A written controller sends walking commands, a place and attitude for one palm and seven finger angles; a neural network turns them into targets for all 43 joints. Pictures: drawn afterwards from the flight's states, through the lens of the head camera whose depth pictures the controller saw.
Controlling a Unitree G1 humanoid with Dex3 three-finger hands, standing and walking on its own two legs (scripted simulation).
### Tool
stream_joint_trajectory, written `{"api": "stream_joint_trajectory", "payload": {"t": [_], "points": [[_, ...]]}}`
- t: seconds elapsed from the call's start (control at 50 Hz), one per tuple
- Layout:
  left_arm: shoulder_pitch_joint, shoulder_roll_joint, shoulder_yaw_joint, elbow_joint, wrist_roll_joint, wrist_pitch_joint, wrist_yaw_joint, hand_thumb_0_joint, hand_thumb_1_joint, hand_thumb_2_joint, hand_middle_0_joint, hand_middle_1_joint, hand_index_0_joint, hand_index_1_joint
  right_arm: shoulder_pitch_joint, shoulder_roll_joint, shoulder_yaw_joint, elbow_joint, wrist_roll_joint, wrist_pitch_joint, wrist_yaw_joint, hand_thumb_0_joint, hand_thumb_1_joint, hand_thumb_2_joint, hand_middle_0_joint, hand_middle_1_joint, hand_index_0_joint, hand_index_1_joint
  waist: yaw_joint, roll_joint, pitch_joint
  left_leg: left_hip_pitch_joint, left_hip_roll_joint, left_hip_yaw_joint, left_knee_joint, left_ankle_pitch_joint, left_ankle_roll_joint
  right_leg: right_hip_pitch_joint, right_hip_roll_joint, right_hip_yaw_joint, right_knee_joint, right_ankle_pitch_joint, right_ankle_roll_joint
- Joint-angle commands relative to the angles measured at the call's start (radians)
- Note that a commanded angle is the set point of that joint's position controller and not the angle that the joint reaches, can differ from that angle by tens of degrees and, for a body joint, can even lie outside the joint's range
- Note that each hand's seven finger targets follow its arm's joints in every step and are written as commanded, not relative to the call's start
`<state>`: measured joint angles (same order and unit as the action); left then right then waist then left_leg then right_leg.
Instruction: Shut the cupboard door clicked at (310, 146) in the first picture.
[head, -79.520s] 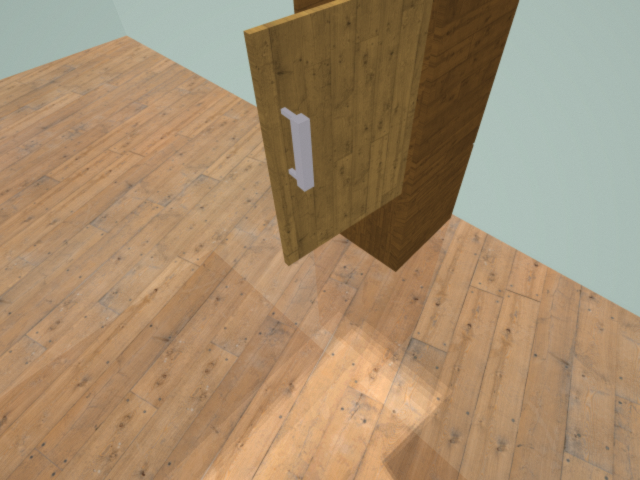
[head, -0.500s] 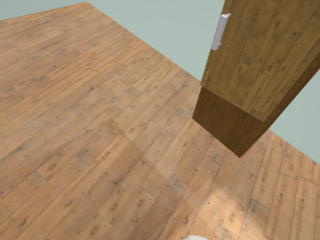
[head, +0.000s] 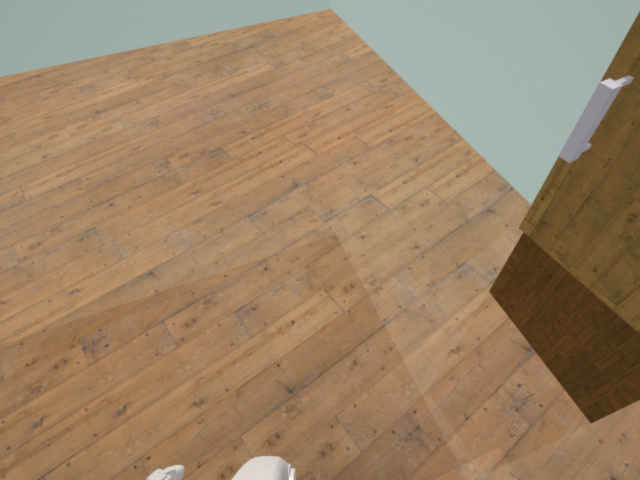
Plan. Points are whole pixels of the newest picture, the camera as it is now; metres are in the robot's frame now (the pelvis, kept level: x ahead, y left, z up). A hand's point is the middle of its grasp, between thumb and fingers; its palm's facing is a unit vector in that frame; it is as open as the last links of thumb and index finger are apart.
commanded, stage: walk to a spot facing it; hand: left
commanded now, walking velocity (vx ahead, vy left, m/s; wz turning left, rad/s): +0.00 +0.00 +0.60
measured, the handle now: (596, 120) +0.71 -0.50 +0.02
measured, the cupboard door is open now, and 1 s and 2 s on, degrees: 7 7 7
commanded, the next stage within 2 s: turn to face it in 0.24 s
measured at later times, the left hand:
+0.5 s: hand out of the picture +0.12 +0.25 -0.18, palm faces +0.30 -0.92 -0.23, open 7.4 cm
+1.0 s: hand (187, 408) +0.25 +0.23 -0.17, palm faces +0.01 -0.97 -0.23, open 7.4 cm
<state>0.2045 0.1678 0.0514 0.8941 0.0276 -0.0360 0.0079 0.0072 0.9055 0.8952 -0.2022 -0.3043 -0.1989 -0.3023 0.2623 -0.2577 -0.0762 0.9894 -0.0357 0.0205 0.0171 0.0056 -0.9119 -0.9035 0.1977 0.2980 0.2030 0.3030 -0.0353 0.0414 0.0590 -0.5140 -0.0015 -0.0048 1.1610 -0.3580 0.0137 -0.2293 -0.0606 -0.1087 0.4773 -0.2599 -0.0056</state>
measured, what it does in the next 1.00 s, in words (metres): walks ahead: left foot, then right foot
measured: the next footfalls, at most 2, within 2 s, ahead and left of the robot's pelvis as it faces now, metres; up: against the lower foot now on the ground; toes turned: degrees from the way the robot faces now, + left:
left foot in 0.30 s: +0.21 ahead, +0.13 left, +0.00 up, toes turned +18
right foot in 0.76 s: +0.24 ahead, -0.07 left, +0.00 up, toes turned +1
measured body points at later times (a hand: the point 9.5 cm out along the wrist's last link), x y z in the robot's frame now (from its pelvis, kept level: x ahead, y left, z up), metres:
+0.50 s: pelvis +0.14 +0.05 -0.01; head +0.18 +0.08 +0.44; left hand +0.10 +0.30 -0.17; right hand +0.34 -0.14 -0.13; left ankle +0.17 +0.12 -0.74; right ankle +0.16 -0.12 -0.66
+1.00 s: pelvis +0.20 +0.04 +0.00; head +0.24 +0.04 +0.44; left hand +0.25 +0.28 -0.15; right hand +0.25 -0.23 -0.15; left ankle +0.18 +0.17 -0.68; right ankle +0.20 -0.07 -0.74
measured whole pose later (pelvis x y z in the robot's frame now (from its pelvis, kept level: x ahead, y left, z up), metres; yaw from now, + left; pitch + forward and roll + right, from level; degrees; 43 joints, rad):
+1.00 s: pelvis +0.20 +0.04 +0.00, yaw -2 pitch +1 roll +0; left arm 0.25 0.19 0.06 0.92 0.02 0.04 0.02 0.01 0.90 0.90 -0.20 -0.30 -0.20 -0.30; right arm 0.19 -0.24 -0.06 0.95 -0.02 0.06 -0.03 0.00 -0.91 -0.90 0.20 0.30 0.20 0.30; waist 0.01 0.00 0.09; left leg -0.45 0.04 0.02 0.99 -0.43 -0.06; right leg -0.27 0.03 0.05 0.49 -0.24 -0.02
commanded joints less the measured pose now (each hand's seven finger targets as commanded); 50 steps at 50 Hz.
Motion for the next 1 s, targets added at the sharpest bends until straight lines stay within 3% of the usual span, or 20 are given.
{"api": "stream_joint_trajectory", "payload": {"t": [0.0,0.06,0.14,0.22,0.24,0.26,0.28,0.3,0.34,0.4,0.54,0.64,0.7,0.72,0.74,0.76,0.78,0.82,0.88,0.98], "points": [[0.102,0.132,0.033,-0.010,-0.001,-0.034,0.010,0.000,0.900,0.900,-0.200,-0.300,-0.200,-0.300,-0.052,-0.003,0.002,-0.098,0.009,-0.010,0.020,0.000,-0.900,-0.900,0.200,0.300,0.200,0.300,0.020,-0.199,-0.008,-0.170,0.064,0.009,0.014,0.090,-0.036,0.140,-0.245,0.074,-0.222,0.363,-0.068],[0.166,0.141,0.028,0.020,0.002,-0.034,0.017,0.000,0.900,0.900,-0.200,-0.300,-0.200,-0.300,-0.125,0.012,0.014,-0.130,0.013,0.002,0.028,0.000,-0.900,-0.900,0.200,0.300,0.200,0.300,0.034,-0.206,-0.010,-0.165,0.060,0.059,-0.113,0.096,-0.038,0.211,-0.239,-0.018,-0.171,0.640,-0.052],[0.204,0.177,0.031,0.029,0.002,-0.024,0.021,0.000,0.900,0.900,-0.200,-0.300,-0.200,-0.300,-0.235,0.012,0.033,-0.173,0.013,0.002,0.035,0.000,-0.900,-0.900,0.200,0.300,0.200,0.300,0.059,-0.207,0.010,-0.099,0.036,0.128,-0.344,0.107,-0.024,0.249,-0.257,-0.072,-0.117,0.774,-0.053],[0.179,0.240,0.050,0.003,-0.003,-0.015,0.019,0.000,0.900,0.900,-0.200,-0.300,-0.200,-0.300,-0.099,-0.053,0.021,-0.157,0.009,-0.013,0.022,0.000,-0.900,-0.900,0.200,0.300,0.200,0.300,-0.009,-0.201,-0.102,0.187,-0.044,0.173,-0.552,0.141,0.018,0.244,-0.271,-0.126,0.142,0.914,-0.029],[0.160,0.248,0.053,-0.005,-0.008,-0.012,0.019,0.000,0.900,0.900,-0.200,-0.300,-0.200,-0.300,0.002,-0.098,0.007,-0.134,0.004,-0.016,0.019,0.000,-0.900,-0.900,0.200,0.300,0.200,0.300,-0.069,-0.154,-0.170,0.377,-0.023,0.145,-0.644,0.272,0.027,0.152,-0.268,-0.137,0.304,0.760,-0.005],[0.176,0.213,0.047,-0.025,-0.018,-0.006,0.014,0.000,0.900,0.900,-0.200,-0.300,-0.200,-0.300,0.095,-0.214,-0.018,-0.124,-0.006,-0.024,0.013,0.000,-0.900,-0.900,0.200,0.300,0.200,0.300,-0.099,0.068,-0.282,0.641,0.208,-0.132,-0.649,0.620,0.116,-0.095,-0.153,-0.140,0.583,0.211,0.050],[0.175,0.159,0.027,-0.061,-0.027,0.002,0.012,0.000,0.900,0.900,-0.200,-0.300,-0.200,-0.300,0.162,-0.311,-0.040,-0.122,0.012,-0.025,-0.003,0.000,-0.900,-0.900,0.200,0.300,0.200,0.300,-0.116,0.244,-0.391,0.782,0.454,-0.469,-0.644,1.179,0.272,-0.329,-0.024,-0.023,0.842,-0.433,0.080],[0.142,0.191,0.030,-0.080,-0.020,0.019,0.024,0.000,0.900,0.900,-0.200,-0.300,-0.200,-0.300,0.154,-0.294,-0.031,-0.109,0.029,-0.011,-0.012,0.000,-0.900,-0.900,0.200,0.300,0.200,0.300,-0.103,0.075,-0.398,0.727,0.456,-0.391,-0.673,1.064,0.298,-0.320,-0.048,0.099,0.885,-0.397,0.060],[0.135,0.136,0.029,-0.050,-0.007,0.031,0.027,0.000,0.900,0.900,-0.200,-0.300,-0.200,-0.300,-0.012,-0.206,-0.008,-0.165,0.018,-0.023,-0.031,0.000,-0.900,-0.900,0.200,0.300,0.200,0.300,-0.030,0.053,-0.233,0.482,0.369,-0.275,-0.755,0.702,0.214,-0.342,-0.078,0.099,0.831,-0.284,0.075],[0.209,0.103,0.018,0.026,-0.001,0.062,0.016,0.000,0.900,0.900,-0.200,-0.300,-0.200,-0.300,-0.114,-0.097,0.033,-0.165,0.016,-0.034,-0.046,0.000,-0.900,-0.900,0.200,0.300,0.200,0.300,0.044,0.050,-0.137,0.318,0.258,-0.104,-0.817,0.604,0.139,-0.239,-0.064,0.119,0.729,-0.119,0.080],[0.124,0.083,0.011,0.032,-0.002,0.088,0.008,0.000,0.900,0.900,-0.200,-0.300,-0.200,-0.300,-0.097,-0.066,0.035,-0.101,0.012,-0.022,-0.050,0.000,-0.900,-0.900,0.200,0.300,0.200,0.300,0.044,0.076,-0.030,0.246,0.276,-0.024,-0.895,0.304,0.142,-0.173,-0.006,0.105,0.420,-0.090,0.060],[0.071,0.079,0.026,-0.009,0.002,0.085,-0.006,0.000,0.900,0.900,-0.200,-0.300,-0.200,-0.300,-0.075,-0.086,0.006,-0.090,0.006,-0.007,-0.053,0.000,-0.900,-0.900,0.200,0.300,0.200,0.300,0.033,0.063,-0.017,0.282,0.331,-0.009,-0.825,0.300,0.157,-0.135,0.020,0.058,0.277,-0.102,0.047],[0.122,0.091,0.037,-0.008,0.001,0.073,-0.010,0.000,0.900,0.900,-0.200,-0.300,-0.200,-0.300,-0.082,-0.097,-0.004,-0.091,0.013,-0.006,-0.051,0.000,-0.900,-0.900,0.200,0.300,0.200,0.300,0.062,0.044,-0.053,0.282,0.299,0.052,-0.689,0.343,0.103,-0.027,0.038,0.055,0.093,0.059,0.025],[0.150,0.122,0.044,-0.005,0.003,0.064,-0.009,0.000,0.900,0.900,-0.200,-0.300,-0.200,-0.300,-0.083,-0.086,-0.007,-0.096,0.018,-0.005,-0.049,0.000,-0.900,-0.900,0.200,0.300,0.200,0.300,0.072,-0.025,-0.071,0.264,0.248,0.094,-0.596,0.281,0.057,0.017,0.001,0.136,0.004,0.191,0.000],[0.161,0.188,0.055,-0.007,0.013,0.053,-0.002,0.000,0.900,0.900,-0.200,-0.300,-0.200,-0.300,-0.080,-0.044,-0.005,-0.113,0.026,-0.005,-0.046,0.000,-0.900,-0.900,0.200,0.300,0.200,0.300,0.073,-0.209,-0.085,0.165,0.136,0.189,-0.436,0.068,-0.008,0.060,-0.161,0.367,-0.085,0.379,-0.068],[0.178,0.248,0.062,-0.005,0.010,0.046,0.004,0.000,0.900,0.900,-0.200,-0.300,-0.200,-0.300,-0.110,-0.002,0.006,-0.143,0.025,0.002,-0.040,0.000,-0.900,-0.900,0.200,0.300,0.200,0.300,0.094,-0.318,-0.053,0.016,0.018,0.174,-0.224,-0.254,-0.046,0.092,-0.307,0.536,-0.153,0.583,-0.185],[0.186,0.246,0.061,-0.005,0.001,0.048,0.013,0.000,0.900,0.900,-0.200,-0.300,-0.200,-0.300,-0.116,-0.015,0.009,-0.142,0.023,0.016,-0.045,0.000,-0.900,-0.900,0.200,0.300,0.200,0.300,0.093,-0.229,-0.081,-0.010,0.033,0.046,-0.104,-0.251,-0.045,0.104,-0.319,0.552,-0.164,0.507,-0.239],[0.115,0.212,0.066,-0.017,0.002,0.049,0.028,0.000,0.900,0.900,-0.200,-0.300,-0.200,-0.300,-0.129,-0.026,0.004,-0.138,0.023,0.011,-0.045,0.000,-0.900,-0.900,0.200,0.300,0.200,0.300,0.075,-0.244,-0.089,-0.111,0.053,-0.005,-0.013,-0.157,-0.055,0.178,-0.242,0.501,-0.122,0.526,-0.227],[0.069,0.199,0.061,-0.039,-0.002,0.049,0.027,0.000,0.900,0.900,-0.200,-0.300,-0.200,-0.300,-0.108,-0.023,0.006,-0.127,0.024,0.009,-0.040,0.000,-0.900,-0.900,0.200,0.300,0.200,0.300,0.055,-0.145,-0.134,-0.047,0.056,-0.002,-0.086,-0.080,-0.076,0.175,-0.175,0.396,-0.097,0.506,-0.187],[0.065,0.233,0.072,-0.038,0.004,0.056,0.016,0.000,0.900,0.900,-0.200,-0.300,-0.200,-0.300,-0.103,-0.016,0.008,-0.140,0.027,0.007,-0.045,0.000,-0.900,-0.900,0.200,0.300,0.200,0.300,0.061,-0.162,-0.109,0.041,0.033,0.014,-0.312,-0.088,-0.084,0.122,-0.152,0.440,-0.093,0.432,-0.192]]}}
